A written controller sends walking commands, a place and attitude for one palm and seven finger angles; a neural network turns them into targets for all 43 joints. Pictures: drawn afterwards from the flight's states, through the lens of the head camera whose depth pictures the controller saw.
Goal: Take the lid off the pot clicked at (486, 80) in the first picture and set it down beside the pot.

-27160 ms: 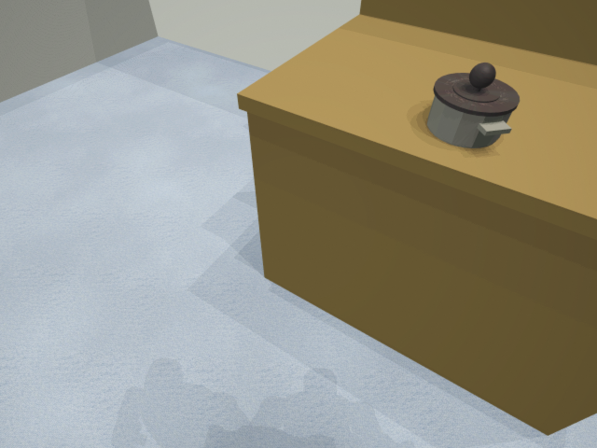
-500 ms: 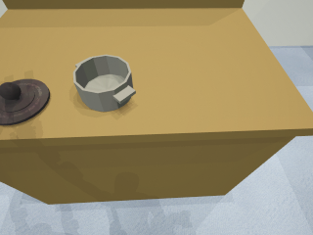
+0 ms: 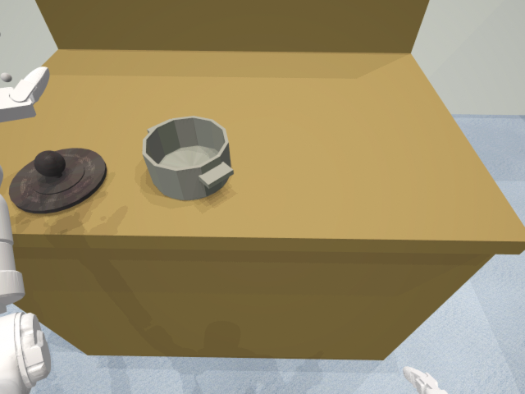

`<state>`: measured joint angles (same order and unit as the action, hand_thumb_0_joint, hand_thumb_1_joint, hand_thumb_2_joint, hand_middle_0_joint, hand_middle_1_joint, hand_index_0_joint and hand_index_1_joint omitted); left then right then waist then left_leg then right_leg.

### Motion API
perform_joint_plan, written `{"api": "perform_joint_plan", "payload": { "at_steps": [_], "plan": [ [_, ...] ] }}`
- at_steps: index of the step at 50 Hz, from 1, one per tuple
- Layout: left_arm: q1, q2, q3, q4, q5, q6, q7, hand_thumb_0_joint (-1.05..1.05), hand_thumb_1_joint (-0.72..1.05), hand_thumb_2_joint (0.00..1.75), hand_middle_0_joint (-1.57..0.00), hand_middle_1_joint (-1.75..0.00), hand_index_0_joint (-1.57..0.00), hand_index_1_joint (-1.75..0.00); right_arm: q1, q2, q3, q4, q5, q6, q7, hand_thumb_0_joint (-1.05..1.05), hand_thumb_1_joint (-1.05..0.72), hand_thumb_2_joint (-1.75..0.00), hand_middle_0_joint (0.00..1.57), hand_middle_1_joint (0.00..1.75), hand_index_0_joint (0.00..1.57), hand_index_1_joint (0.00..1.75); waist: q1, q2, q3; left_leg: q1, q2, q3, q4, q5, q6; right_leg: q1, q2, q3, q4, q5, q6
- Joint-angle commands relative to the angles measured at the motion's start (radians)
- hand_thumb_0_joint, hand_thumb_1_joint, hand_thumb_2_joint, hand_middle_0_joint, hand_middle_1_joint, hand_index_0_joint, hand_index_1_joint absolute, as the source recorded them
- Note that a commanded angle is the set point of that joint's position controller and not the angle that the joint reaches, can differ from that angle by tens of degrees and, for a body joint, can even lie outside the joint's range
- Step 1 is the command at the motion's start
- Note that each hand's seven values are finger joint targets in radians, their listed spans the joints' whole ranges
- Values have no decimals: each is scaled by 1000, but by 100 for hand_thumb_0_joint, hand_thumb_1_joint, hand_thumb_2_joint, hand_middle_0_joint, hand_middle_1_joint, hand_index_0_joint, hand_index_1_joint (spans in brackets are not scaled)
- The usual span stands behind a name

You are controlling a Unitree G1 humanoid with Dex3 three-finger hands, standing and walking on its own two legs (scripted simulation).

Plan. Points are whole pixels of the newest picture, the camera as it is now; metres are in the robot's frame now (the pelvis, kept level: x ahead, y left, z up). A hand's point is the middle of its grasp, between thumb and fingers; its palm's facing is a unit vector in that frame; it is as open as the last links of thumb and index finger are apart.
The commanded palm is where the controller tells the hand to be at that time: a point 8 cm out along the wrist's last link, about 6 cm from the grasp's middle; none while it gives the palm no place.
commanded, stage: draw the hand back to the body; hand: left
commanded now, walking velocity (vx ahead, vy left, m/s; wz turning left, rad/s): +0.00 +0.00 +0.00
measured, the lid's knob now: (50, 163) +0.46 +0.40 +0.09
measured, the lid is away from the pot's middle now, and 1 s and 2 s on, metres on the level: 0.24 0.24 0.24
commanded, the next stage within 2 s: step back with the hand held close in 1.34 s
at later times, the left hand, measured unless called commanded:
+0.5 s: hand out of the picture +0.27 +0.26 +0.29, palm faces +0.55 -0.81 -0.21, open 8.0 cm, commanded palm +0.22 +0.29 +0.28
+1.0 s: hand out of the picture +0.19 +0.23 +0.27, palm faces +0.52 -0.81 -0.27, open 7.4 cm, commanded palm +0.13 +0.27 +0.27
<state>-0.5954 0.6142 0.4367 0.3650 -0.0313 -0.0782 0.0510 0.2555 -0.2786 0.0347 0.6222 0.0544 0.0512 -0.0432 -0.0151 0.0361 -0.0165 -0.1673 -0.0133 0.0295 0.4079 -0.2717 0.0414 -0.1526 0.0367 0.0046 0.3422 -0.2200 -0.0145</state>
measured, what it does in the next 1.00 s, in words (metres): stands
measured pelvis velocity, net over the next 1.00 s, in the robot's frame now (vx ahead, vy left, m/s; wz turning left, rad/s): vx -0.03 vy -0.02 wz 0.01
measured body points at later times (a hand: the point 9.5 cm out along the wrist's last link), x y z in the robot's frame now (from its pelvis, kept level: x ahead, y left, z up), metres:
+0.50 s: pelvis -0.02 -0.03 +0.00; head -0.04 -0.06 +0.45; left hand +0.24 +0.30 +0.30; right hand +0.17 -0.26 -0.09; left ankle -0.04 +0.09 -0.74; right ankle -0.03 -0.11 -0.74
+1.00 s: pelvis -0.03 -0.02 +0.00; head -0.06 -0.05 +0.45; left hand +0.15 +0.27 +0.28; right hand +0.17 -0.24 -0.09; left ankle -0.04 +0.09 -0.74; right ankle -0.03 -0.11 -0.74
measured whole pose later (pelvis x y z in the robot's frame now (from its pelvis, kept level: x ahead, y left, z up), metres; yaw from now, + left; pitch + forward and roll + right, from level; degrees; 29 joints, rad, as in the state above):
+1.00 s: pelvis -0.03 -0.02 +0.00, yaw +1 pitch -6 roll +0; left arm 0.13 0.40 0.45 -0.40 -0.13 -0.13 0.06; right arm 0.15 -0.23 0.03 0.70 0.00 -0.08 -0.06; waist 0.06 0.07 0.02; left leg -0.04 0.01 0.01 0.35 -0.22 0.01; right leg -0.03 0.06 -0.01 0.31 -0.18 -0.05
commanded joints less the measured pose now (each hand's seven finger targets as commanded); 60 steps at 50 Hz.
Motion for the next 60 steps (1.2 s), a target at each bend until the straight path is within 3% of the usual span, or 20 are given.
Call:
{"api": "perform_joint_plan", "payload": {
  "at_steps": [1,2,6,8,12,17,22,23,24,26,28,32,36,39,42,47,50,52,57,60],
  "plan": [
    [-271,252,52,-276,-26,-51,16,0,33,85,-33,-54,-33,-54,-83,-131,-58,-108,2,-66,-4,0,-90,-90,20,30,20,30,18,42,-274,143,58,-13,-5,551,-2,105,-15,-22,4,395,-22],
    [-271,260,61,-334,-31,-55,17,0,35,86,-33,-52,-33,-52,-93,-133,-58,-109,2,-67,-4,0,-90,-90,20,30,20,30,22,67,-278,151,55,-9,-4,545,1,114,-19,-20,2,401,-23],
    [-230,301,117,-370,-33,-54,30,0,45,86,-30,-48,-30,-48,-121,-127,-54,-99,-2,-80,-16,0,-90,-90,20,30,20,30,31,18,-271,117,38,1,-24,445,7,150,-22,-16,-2,402,-21],
    [-210,284,111,-439,-38,-64,30,0,50,87,-29,-46,-29,-46,-147,-121,-52,-101,-4,-89,-17,0,-90,-90,20,30,20,30,33,62,-269,130,35,6,-22,433,9,148,-25,-11,-7,401,-20],
    [-137,201,65,-477,-48,-61,26,0,60,88,-27,-42,-27,-42,-168,-109,-48,-93,-5,-105,-15,0,-90,-90,20,30,20,30,33,60,-226,137,31,14,-26,399,9,130,-23,-14,-19,381,-17],
    [-26,223,120,-490,-63,-52,29,0,73,89,-24,-37,-24,-37,-191,-102,-44,-87,-10,-112,-22,0,-90,-90,20,30,20,30,47,-13,-174,111,25,17,-39,304,17,130,-26,-8,-39,330,-10],
    [-1,144,66,-627,-72,-63,23,0,85,90,-21,-32,-21,-32,-232,-82,-35,-93,-13,-133,-19,0,-90,-90,20,30,20,30,47,49,-175,148,20,20,-44,286,16,115,-25,-1,-56,294,-10],
    [7,153,79,-627,-71,-63,29,0,88,90,-21,-31,-21,-31,-232,-82,-36,-89,-16,-138,-20,0,-90,-90,20,30,20,30,46,63,-163,148,20,18,-49,269,14,104,-25,-1,-62,269,-11],
    [35,149,85,-603,-74,-58,31,0,90,90,-20,-30,-20,-30,-235,-79,-33,-84,-18,-141,-22,0,-90,-90,20,30,20,30,50,27,-134,136,21,15,-53,251,15,94,-23,-1,-69,248,-9],
    [59,151,97,-605,-76,-56,34,0,90,90,-20,-30,-20,-30,-239,-77,-32,-82,-20,-144,-25,0,-90,-90,20,30,20,30,54,-8,-113,128,21,10,-64,224,16,91,-22,-3,-79,210,-9],
    [120,159,127,-640,-83,-61,35,0,90,90,-20,-30,-20,-30,-246,-73,-36,-81,-23,-145,-27,0,-90,-90,20,30,20,30,62,23,-123,134,20,14,-63,210,17,103,-28,4,-86,197,-8],
    [180,70,68,-769,-89,-78,25,0,90,90,-20,-30,-20,-30,-269,-59,-32,-95,-26,-165,-22,0,-90,-90,20,30,20,30,63,56,-134,166,19,13,-67,226,15,103,-25,1,-86,208,-10],
    [286,108,146,-769,-96,-75,35,0,90,90,-20,-30,-20,-30,-262,-60,-38,-77,-36,-168,-26,0,-90,-90,20,30,20,30,77,-28,-117,136,21,7,-73,229,18,125,-26,2,-85,219,-7],
    [337,68,127,-819,-102,-83,29,0,90,90,-20,-30,-20,-30,-274,-50,-38,-80,-36,-175,-26,0,-90,-90,20,30,20,30,76,26,-84,143,21,8,-76,209,15,105,-31,5,-100,189,-9],
    [380,1,61,-918,-100,-95,20,0,90,90,-20,-30,-20,-30,-282,-45,-36,-92,-37,-190,-23,0,-90,-90,20,30,20,30,71,59,-88,176,22,4,-79,220,14,93,-27,-1,-101,186,-10],
    [543,53,157,-952,-105,-103,30,0,90,90,-20,-30,-20,-30,-268,-45,-43,-80,-50,-196,-25,0,-90,-90,20,30,20,30,90,-2,-80,154,24,-6,-80,234,14,119,-27,-3,-95,201,-11],
    [578,1,111,-1028,-103,-110,21,0,90,90,-20,-30,-20,-30,-273,-38,-43,-83,-54,-202,-21,0,-90,-90,20,30,20,30,84,38,-71,157,25,-7,-81,239,8,111,-31,-5,-95,204,-12],
    [628,-33,78,-1059,-100,-112,15,0,90,90,-20,-30,-20,-30,-272,-35,-41,-91,-54,-208,-16,0,-90,-90,20,30,20,30,80,29,-59,168,28,-12,-80,254,10,97,-27,-12,-93,212,-12],
    [752,-24,107,-1104,-103,-107,16,0,90,90,-20,-30,-20,-30,-263,-34,-43,-92,-58,-207,-15,0,-90,-90,20,30,20,30,88,9,-26,152,33,-22,-85,228,6,89,-25,-13,-97,175,-15],
    [747,-25,101,-1178,-97,-112,18,0,90,90,-20,-30,-20,-30,-266,-32,-44,-96,-60,-209,-16,0,-90,-90,20,30,20,30,86,35,-31,146,34,-28,-87,214,-1,89,-28,-13,-97,156,-18]
  ]
}}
